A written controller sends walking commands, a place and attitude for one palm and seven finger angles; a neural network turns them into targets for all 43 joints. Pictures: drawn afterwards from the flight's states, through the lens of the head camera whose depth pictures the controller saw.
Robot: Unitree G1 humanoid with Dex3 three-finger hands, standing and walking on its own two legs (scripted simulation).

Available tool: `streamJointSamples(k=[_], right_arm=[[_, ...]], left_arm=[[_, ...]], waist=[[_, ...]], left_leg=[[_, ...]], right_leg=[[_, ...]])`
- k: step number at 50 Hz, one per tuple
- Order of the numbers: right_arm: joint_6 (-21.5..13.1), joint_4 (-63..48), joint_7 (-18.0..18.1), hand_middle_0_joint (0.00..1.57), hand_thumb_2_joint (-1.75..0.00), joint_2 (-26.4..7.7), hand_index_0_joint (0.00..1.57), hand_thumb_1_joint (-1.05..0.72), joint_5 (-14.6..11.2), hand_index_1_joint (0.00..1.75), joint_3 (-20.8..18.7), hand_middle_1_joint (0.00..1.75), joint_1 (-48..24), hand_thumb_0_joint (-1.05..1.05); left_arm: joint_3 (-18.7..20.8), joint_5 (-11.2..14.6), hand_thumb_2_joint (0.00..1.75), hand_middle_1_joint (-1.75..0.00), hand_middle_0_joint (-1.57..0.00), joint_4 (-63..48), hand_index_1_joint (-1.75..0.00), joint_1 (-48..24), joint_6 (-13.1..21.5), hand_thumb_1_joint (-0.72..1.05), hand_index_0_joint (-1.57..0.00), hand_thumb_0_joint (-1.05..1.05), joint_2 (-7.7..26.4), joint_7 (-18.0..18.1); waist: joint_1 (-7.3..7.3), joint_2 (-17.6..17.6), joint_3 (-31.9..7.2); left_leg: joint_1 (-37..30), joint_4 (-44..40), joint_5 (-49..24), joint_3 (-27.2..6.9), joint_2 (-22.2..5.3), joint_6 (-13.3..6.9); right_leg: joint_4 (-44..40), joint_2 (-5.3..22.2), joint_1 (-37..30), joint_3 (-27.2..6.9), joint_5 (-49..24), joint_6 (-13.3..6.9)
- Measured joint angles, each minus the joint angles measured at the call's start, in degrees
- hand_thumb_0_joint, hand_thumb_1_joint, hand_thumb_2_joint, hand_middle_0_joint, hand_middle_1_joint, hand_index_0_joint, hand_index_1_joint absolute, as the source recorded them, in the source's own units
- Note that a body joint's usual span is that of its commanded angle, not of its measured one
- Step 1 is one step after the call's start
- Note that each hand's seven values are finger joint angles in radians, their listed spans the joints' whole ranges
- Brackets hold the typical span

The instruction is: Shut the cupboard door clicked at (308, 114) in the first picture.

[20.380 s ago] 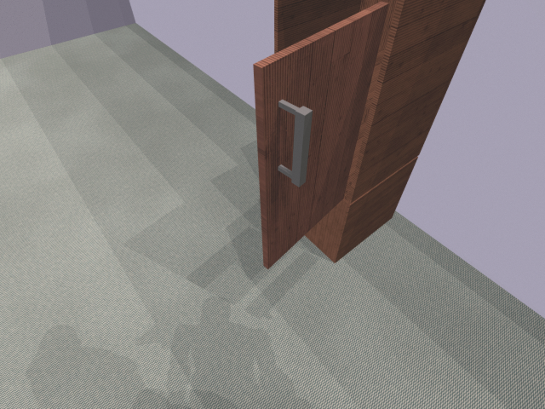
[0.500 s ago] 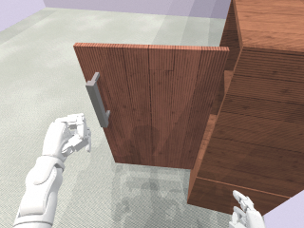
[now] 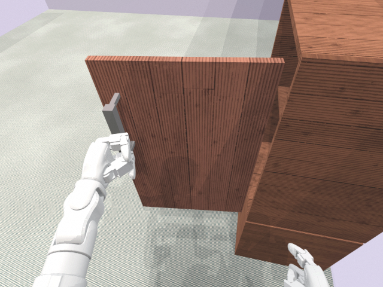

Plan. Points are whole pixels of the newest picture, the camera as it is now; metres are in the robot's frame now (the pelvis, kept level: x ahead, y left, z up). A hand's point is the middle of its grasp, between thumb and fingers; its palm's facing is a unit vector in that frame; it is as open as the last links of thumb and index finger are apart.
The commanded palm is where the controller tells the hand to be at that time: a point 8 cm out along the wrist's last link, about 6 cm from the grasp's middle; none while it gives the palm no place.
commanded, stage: bring the fist close to the handle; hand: left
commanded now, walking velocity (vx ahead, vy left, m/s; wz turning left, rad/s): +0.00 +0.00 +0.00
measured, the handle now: (122, 130) +0.43 +0.17 +0.11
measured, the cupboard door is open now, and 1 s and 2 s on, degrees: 98 89 76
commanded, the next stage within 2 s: push the door shut along its arc in 0.28 s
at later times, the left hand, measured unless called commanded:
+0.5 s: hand (127, 162) +0.34 +0.14 +0.11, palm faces -0.05 -1.00 -0.05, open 3.1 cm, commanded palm +0.32 +0.19 +0.11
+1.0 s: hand (136, 138) +0.40 +0.13 +0.11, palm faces -0.19 -0.98 -0.04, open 3.2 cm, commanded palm +0.39 +0.18 +0.11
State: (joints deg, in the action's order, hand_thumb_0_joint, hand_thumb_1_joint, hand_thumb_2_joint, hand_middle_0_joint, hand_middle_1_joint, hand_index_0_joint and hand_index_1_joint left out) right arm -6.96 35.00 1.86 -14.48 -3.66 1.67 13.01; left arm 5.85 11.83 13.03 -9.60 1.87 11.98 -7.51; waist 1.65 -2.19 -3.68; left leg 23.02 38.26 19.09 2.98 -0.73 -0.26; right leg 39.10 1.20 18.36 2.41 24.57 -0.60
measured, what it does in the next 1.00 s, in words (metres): stands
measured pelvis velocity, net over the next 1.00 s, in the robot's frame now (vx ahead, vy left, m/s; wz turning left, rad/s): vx -0.01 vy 0.00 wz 0.02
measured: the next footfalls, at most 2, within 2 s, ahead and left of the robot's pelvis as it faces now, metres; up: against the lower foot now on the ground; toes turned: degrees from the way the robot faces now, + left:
none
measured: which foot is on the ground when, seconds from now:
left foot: down 0.00-1.00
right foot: down 0.00-1.00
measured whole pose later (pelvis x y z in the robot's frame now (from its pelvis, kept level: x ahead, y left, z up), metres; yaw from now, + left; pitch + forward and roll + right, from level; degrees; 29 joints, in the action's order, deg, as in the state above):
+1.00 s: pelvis -0.01 +0.00 +0.00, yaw +1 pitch +6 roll +0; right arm -3.2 38.0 2.6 -16.1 -3.9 0.6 16.0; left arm 8.0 12.1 40.9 -32.7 9.3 17.5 -16.4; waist 4.2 -1.4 -1.9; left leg 27.1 39.6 18.3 2.1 -0.6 -0.5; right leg 40.3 1.3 22.0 3.3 24.1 -0.7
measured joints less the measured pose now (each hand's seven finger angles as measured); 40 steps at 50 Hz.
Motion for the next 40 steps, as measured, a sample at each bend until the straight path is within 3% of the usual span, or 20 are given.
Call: streamJointSamples(k=[9,23,40], right_arm=[[0.81,0.16,-0.13,0.2,-0.9,-0.05,0.2,-0.9,0.06,0.3,-0.37,0.3,0.86,0.01],[1.19,0.49,0.52,0.2,-0.9,-0.44,0.2,-0.9,-0.31,0.3,-0.35,0.3,-0.23,0.01],[2.81,2.08,0.83,0.2,-0.9,-1.26,0.2,-0.9,-0.54,0.3,-0.5,0.3,1.28,0.01]], left_arm=[[1.06,-0.7,0.9,-1.5,-1.3,-1.16,-1.5,1.83,3.27,0.9,-1.3,0.02,0.86,1.57],[1.21,0.43,0.9,-1.5,-1.3,3.3,-1.5,-1.25,3.37,0.9,-1.3,0.02,1.27,-0.54],[2.03,0.76,0.9,-1.5,-1.32,18.94,-1.5,-15.78,5.36,0.9,-1.31,0.02,4.59,-5.9]], waist=[[-0.07,0.68,0.67],[0.21,0.37,0.94],[1.29,0.56,1.87]], left_leg=[[-0.89,-0.12,-0.07,0.04,-0.47,0.32],[-0.67,-0.71,-0.95,-0.36,-0.39,0.42],[1.89,-0.01,-1.27,-0.99,-0.02,0.21]], right_leg=[[-0.16,-0.47,-0.83,-0.07,-0.13,-0.33],[-0.42,-0.45,-0.59,0.32,-0.69,-0.48],[0.25,-0.13,1.65,0.95,-0.75,-0.43]])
